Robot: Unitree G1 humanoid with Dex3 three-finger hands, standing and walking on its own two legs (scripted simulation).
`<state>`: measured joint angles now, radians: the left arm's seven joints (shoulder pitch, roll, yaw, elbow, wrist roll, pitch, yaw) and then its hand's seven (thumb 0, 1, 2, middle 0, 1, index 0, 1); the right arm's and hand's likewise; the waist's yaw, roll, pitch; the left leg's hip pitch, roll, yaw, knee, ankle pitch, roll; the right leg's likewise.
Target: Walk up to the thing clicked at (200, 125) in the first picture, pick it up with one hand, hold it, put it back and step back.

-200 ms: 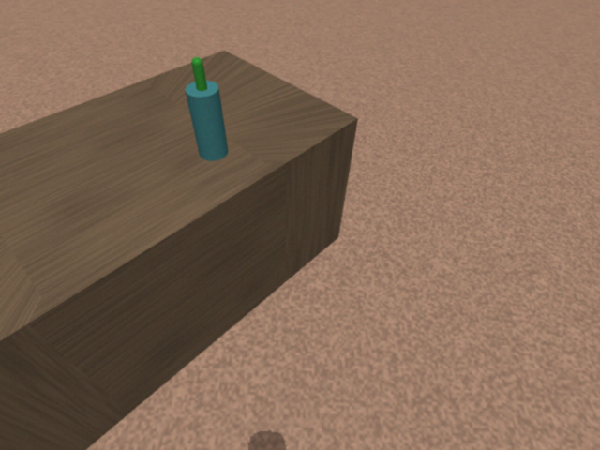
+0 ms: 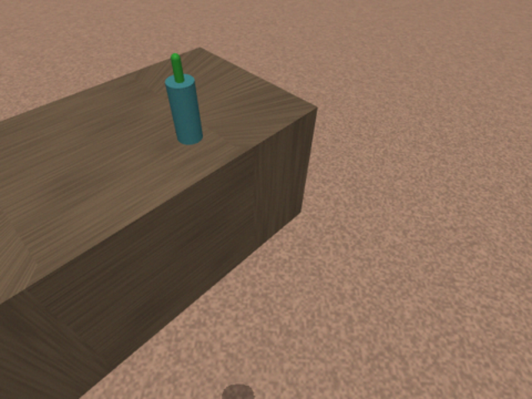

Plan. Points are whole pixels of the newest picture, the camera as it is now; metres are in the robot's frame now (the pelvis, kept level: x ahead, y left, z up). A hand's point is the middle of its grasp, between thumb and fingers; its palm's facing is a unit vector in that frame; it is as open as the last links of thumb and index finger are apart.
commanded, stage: stand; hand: right
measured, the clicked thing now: (183, 99) +0.92 +0.23 -0.05
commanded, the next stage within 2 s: walk up in 0.92 s
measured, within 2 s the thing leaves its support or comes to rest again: neither
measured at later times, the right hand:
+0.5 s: hand out of the picture +0.08 -0.25 -0.16, palm faces -0.03 +0.94 -0.33, open 7.4 cm
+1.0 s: hand out of the picture +0.08 -0.26 -0.16, palm faces -0.08 +0.94 -0.33, open 7.4 cm
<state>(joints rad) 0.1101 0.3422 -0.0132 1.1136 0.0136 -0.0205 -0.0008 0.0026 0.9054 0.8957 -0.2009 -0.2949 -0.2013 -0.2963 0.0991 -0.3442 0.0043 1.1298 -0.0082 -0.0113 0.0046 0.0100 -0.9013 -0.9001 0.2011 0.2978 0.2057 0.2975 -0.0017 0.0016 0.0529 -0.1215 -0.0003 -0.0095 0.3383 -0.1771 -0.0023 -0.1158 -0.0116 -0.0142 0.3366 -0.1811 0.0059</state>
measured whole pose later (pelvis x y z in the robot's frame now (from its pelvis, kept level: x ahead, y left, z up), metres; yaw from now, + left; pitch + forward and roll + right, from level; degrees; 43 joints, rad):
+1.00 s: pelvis +0.01 -0.01 +0.00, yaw +4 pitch -2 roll -1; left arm 0.12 0.35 0.05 1.04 0.04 -0.03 -0.04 0.00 0.90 0.90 -0.20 -0.30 -0.20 -0.30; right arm 0.18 -0.36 -0.02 1.06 -0.02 0.01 0.03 0.01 -0.90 -0.90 0.20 0.30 0.21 0.30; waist -0.01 0.01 0.05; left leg -0.22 0.01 -0.04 0.53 -0.31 0.02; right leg -0.12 -0.01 -0.09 0.39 -0.24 -0.02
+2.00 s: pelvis +0.35 +0.01 -0.02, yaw +33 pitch -1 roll +1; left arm 0.32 0.37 0.06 0.75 0.03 -0.02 -0.05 0.00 0.90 0.90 -0.20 -0.30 -0.20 -0.30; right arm 0.28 -0.45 -0.05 0.77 -0.01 -0.07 -0.03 0.01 -0.90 -0.90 0.20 0.30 0.21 0.30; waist 0.07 -0.01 0.13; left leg -0.53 0.01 0.04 0.94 -0.36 0.03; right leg -0.25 -0.03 -0.17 0.61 -0.34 -0.07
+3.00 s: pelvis +0.34 -0.01 -0.03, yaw +46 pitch -3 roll +0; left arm 0.27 0.43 0.04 0.90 0.01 -0.02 0.00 0.00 0.90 0.90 -0.20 -0.29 -0.20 -0.30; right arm 0.25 -0.38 -0.03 0.90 -0.02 -0.02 0.01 0.01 -0.90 -0.90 0.21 0.30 0.21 0.30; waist 0.00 -0.04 0.09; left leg -0.32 0.00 -0.04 0.71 -0.34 0.00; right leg -0.42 -0.07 -0.02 0.90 -0.48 -0.03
